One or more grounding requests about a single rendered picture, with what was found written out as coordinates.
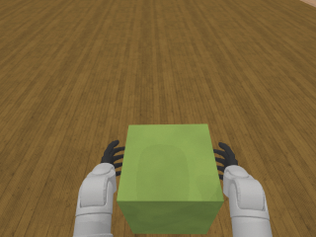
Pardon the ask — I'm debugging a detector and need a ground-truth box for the left robot hand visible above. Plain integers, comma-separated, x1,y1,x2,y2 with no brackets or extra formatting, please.
101,140,125,176

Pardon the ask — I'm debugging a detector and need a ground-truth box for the robot left forearm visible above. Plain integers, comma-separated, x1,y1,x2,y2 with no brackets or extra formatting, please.
72,163,117,237

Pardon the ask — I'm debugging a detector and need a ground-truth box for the right robot hand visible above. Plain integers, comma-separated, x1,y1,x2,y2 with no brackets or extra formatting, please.
213,142,239,181

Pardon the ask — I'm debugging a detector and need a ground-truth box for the robot right forearm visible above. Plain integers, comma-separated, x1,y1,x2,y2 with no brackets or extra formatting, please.
223,165,273,237

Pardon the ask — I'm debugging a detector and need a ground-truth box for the carton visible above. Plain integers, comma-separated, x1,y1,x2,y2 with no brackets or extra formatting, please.
117,123,224,234

